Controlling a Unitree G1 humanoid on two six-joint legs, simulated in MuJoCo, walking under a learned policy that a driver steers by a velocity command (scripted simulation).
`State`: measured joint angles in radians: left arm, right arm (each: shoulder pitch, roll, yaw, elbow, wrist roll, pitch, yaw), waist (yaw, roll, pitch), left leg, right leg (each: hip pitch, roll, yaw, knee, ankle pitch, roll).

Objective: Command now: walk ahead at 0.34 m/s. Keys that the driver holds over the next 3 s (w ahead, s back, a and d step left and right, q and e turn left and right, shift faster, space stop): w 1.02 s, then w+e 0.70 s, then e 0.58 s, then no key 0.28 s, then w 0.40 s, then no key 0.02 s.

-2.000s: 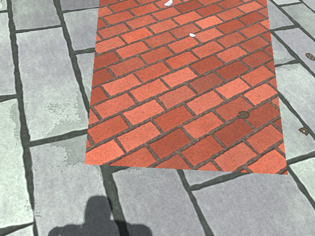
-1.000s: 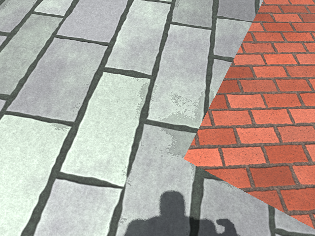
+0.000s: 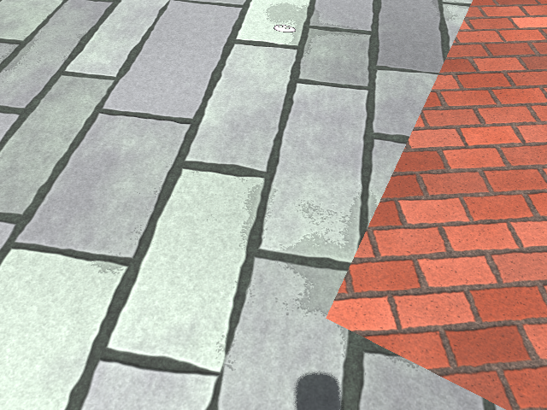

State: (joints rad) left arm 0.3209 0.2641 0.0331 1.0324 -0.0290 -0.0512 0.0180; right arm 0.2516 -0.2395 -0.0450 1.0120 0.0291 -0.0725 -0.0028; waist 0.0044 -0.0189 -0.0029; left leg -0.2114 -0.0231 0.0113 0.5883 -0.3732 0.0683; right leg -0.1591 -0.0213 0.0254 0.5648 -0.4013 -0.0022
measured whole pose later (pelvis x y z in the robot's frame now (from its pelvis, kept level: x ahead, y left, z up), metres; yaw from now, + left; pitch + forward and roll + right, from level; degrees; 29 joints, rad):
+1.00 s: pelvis +0.52 +0.00 -0.01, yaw +0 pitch +2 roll -1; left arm 0.39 0.28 0.05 1.00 -0.01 -0.05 0.00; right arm 0.02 -0.25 -0.04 0.83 0.01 -0.11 0.03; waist 0.06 0.00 0.03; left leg -0.48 0.02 0.04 0.52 -0.08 0.05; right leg -0.02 0.00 -0.02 0.55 -0.45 -0.02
